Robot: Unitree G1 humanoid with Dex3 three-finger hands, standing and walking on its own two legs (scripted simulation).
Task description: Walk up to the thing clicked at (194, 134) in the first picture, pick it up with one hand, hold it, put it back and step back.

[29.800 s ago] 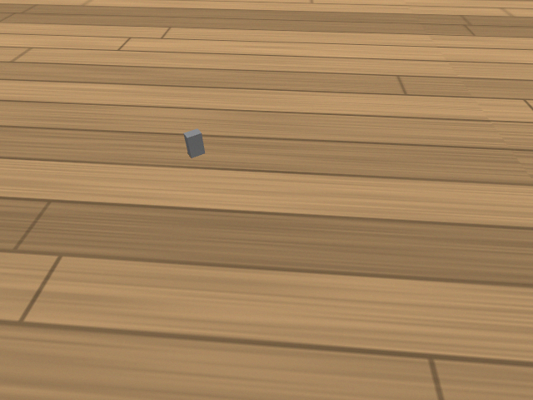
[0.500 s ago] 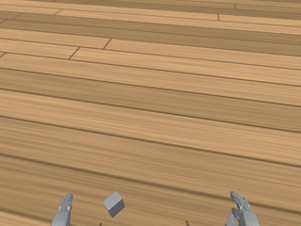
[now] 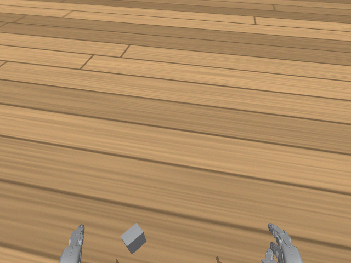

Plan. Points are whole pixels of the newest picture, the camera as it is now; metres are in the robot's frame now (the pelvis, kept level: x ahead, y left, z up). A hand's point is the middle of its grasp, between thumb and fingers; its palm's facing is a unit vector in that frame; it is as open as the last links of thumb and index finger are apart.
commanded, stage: stand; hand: left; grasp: from the side
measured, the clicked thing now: (134, 239) +0.38 +0.22 -0.65
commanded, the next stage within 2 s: none
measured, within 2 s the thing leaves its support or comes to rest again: neither
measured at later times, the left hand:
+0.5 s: hand out of the picture +0.12 +0.23 -0.11, palm faces -0.02 -0.94 -0.34, open 8.6 cm
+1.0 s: hand out of the picture +0.02 +0.25 -0.10, palm faces +0.00 -0.94 -0.35, open 7.4 cm
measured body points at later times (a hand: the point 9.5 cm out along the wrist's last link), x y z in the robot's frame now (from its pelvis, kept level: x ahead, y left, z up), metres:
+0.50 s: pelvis -0.01 +0.00 +0.02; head +0.00 +0.01 +0.47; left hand +0.12 +0.28 -0.08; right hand +0.11 -0.28 -0.09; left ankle +0.01 +0.12 -0.69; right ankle +0.00 -0.13 -0.69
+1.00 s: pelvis -0.02 +0.00 +0.05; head -0.02 +0.00 +0.50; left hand +0.03 +0.30 -0.08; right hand +0.06 -0.27 -0.09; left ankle +0.01 +0.12 -0.69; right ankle +0.00 -0.13 -0.69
